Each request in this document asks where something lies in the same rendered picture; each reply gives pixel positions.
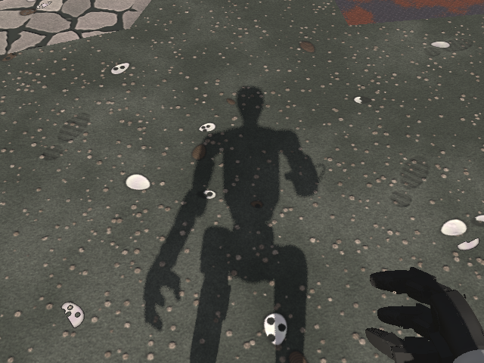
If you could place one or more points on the robot right hand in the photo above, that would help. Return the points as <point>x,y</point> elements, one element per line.
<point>449,324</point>

